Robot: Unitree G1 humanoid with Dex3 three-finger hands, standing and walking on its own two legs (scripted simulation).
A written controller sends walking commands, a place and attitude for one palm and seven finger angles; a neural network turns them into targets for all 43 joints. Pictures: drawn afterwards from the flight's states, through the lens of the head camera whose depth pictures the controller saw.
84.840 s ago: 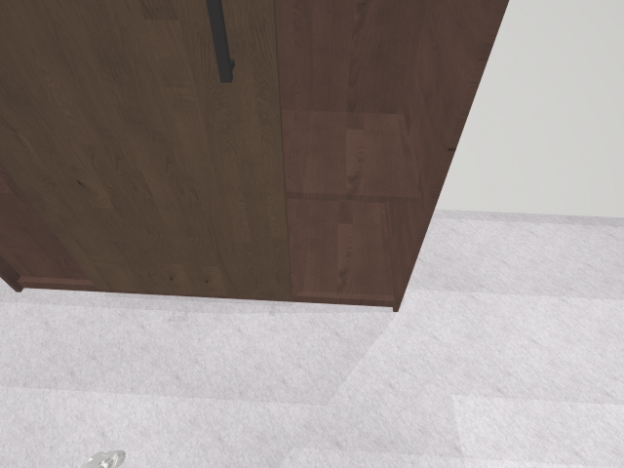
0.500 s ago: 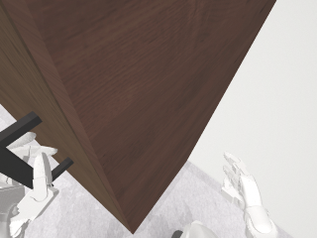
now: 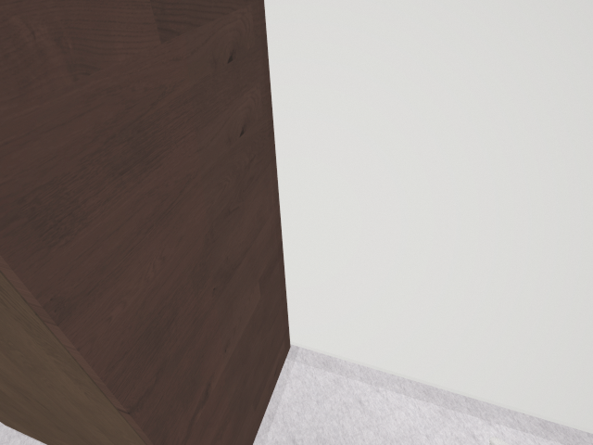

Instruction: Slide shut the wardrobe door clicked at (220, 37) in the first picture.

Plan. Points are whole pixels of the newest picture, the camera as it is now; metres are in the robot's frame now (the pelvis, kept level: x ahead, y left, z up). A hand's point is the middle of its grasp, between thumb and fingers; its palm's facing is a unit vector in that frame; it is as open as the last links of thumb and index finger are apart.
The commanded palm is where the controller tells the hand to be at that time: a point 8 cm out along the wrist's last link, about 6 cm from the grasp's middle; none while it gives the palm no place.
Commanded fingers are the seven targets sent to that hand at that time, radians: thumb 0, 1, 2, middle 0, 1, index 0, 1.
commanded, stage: stop walking and hold the door there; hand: left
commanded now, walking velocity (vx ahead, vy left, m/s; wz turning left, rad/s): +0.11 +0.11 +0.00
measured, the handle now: out of the picture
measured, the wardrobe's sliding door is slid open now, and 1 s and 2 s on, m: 0.00 0.00 0.00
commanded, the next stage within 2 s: none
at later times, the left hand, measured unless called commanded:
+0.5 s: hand out of the picture +0.14 +0.33 +0.21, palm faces +0.61 -0.74 -0.27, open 7.5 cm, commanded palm +0.08 +0.33 +0.20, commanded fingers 0.00 0.90 0.90 -0.45 -1.40 -0.45 -1.40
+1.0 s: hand out of the picture +0.14 +0.33 +0.21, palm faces +0.55 -0.81 -0.22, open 7.4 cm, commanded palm +0.08 +0.33 +0.20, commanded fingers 0.00 0.90 0.90 -0.45 -1.40 -0.45 -1.40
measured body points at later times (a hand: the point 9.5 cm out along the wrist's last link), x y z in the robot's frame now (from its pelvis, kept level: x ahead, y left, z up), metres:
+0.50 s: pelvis -0.10 +0.02 +0.02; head -0.15 +0.03 +0.47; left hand +0.10 +0.37 +0.22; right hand +0.01 -0.24 -0.05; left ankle -0.02 +0.13 -0.71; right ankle -0.14 -0.08 -0.63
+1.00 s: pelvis -0.10 +0.07 +0.02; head -0.10 +0.08 +0.47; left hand +0.10 +0.37 +0.22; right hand +0.03 -0.18 -0.06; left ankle -0.01 +0.15 -0.71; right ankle -0.12 -0.05 -0.70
